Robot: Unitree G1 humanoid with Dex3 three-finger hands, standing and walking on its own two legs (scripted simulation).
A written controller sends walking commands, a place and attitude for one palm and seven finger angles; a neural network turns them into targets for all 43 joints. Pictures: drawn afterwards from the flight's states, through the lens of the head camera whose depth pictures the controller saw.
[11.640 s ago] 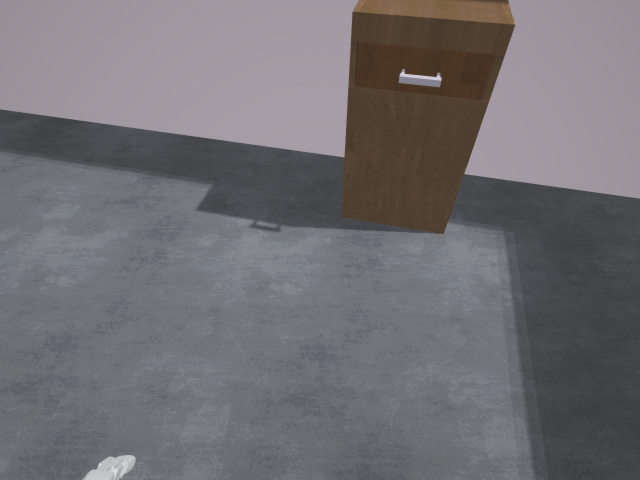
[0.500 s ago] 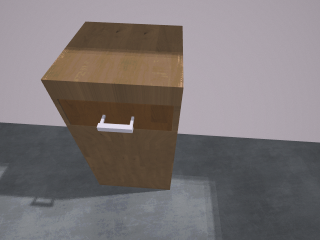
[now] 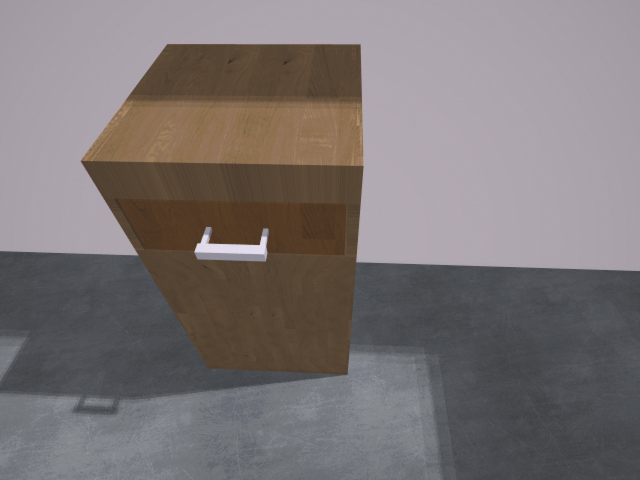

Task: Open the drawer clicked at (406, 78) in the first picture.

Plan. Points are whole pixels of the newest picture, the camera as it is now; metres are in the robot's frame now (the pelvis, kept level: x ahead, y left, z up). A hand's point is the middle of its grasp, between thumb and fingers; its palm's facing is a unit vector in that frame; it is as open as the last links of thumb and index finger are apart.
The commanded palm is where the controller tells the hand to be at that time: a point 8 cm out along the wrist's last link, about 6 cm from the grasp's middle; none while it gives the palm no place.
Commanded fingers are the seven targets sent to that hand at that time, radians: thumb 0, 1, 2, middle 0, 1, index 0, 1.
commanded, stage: raise the hand with hooked fingers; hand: left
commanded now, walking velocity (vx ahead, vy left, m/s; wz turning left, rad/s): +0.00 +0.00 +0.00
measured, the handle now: (233, 243) +0.52 +0.20 -0.07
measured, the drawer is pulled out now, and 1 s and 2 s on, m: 0.00 0.00 0.00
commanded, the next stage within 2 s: move the hooked fingers above the handle in 2.00 s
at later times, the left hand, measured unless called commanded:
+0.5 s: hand (207, 462) +0.16 +0.15 -0.05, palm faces -0.12 -0.27 -0.95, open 8.4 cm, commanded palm +0.13 +0.20 -0.01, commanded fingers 0.00 0.41 0.69 -0.23 -0.62 -0.23 -0.62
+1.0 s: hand (170, 407) +0.20 +0.20 +0.00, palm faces -0.05 -0.11 -0.99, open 11.4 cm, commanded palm +0.18 +0.21 +0.05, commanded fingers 0.00 -0.17 0.44 -0.28 -0.99 -0.28 -0.99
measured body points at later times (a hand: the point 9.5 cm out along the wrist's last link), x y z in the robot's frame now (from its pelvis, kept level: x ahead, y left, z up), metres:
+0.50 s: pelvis -0.03 -0.04 -0.03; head +0.00 -0.06 +0.42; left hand +0.16 +0.17 +0.00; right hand +0.21 -0.29 -0.08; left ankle -0.06 +0.11 -0.73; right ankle -0.01 -0.13 -0.74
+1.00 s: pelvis -0.05 -0.03 -0.02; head -0.02 -0.06 +0.43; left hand +0.20 +0.20 +0.05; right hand +0.10 -0.26 -0.15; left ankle -0.06 +0.11 -0.74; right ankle -0.02 -0.13 -0.74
